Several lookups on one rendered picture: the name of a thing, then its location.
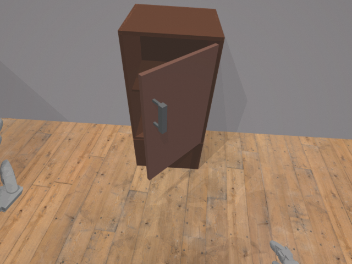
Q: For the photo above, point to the handle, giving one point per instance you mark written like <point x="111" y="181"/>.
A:
<point x="162" y="116"/>

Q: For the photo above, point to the robot right hand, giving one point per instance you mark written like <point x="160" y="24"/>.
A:
<point x="284" y="254"/>

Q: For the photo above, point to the cupboard door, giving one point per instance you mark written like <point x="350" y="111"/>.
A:
<point x="184" y="85"/>

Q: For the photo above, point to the robot left hand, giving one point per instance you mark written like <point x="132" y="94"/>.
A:
<point x="10" y="190"/>

